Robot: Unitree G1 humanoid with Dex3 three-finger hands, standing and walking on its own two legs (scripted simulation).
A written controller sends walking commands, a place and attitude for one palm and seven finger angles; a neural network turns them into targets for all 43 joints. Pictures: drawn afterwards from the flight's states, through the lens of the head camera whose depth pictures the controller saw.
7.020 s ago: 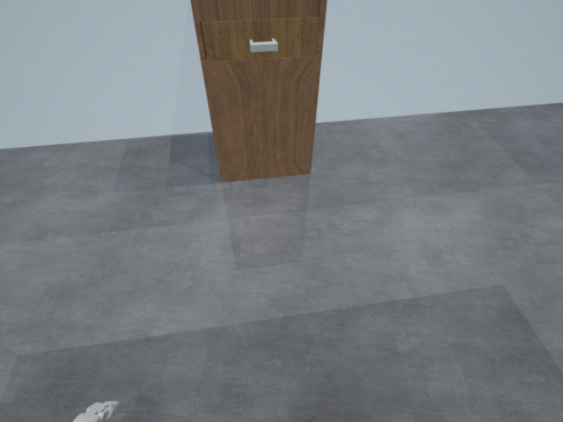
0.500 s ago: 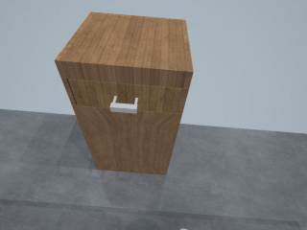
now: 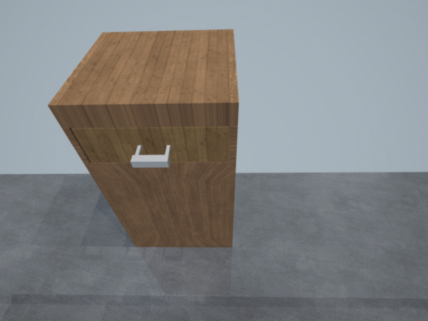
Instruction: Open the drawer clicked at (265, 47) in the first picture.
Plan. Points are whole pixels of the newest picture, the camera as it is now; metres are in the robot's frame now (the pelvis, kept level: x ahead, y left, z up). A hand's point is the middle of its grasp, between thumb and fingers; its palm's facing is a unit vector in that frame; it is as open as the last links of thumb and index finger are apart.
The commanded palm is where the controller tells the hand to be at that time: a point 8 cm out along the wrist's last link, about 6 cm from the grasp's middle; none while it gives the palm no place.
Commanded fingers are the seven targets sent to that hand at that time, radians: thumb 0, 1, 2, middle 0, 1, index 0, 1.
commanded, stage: come to a stop and stand still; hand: left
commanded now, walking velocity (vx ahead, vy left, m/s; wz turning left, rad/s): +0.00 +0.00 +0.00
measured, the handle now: (152, 155) +0.55 +0.20 -0.06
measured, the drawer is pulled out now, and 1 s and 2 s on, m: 0.00 0.00 0.00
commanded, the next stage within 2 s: look again from close up in 0.28 s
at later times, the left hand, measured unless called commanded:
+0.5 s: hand out of the picture -0.02 +0.16 -0.17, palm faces +0.05 -0.98 -0.18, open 7.4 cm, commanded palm none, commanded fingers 0.00 0.90 0.90 -0.20 -0.30 -0.20 -0.30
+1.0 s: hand out of the picture -0.02 +0.26 -0.18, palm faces +0.01 -0.98 -0.20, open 7.4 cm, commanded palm none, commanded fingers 0.00 0.90 0.90 -0.20 -0.30 -0.20 -0.30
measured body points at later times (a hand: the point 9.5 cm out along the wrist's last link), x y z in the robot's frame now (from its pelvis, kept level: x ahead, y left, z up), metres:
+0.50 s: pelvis -0.01 +0.00 +0.00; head +0.01 -0.01 +0.45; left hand -0.02 +0.21 -0.16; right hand +0.01 -0.24 -0.16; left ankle -0.03 +0.15 -0.74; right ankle -0.03 -0.08 -0.74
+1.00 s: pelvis -0.04 +0.08 +0.00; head -0.05 +0.10 +0.45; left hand -0.02 +0.32 -0.16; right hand -0.02 -0.15 -0.15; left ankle -0.03 +0.15 -0.74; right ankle -0.03 -0.08 -0.74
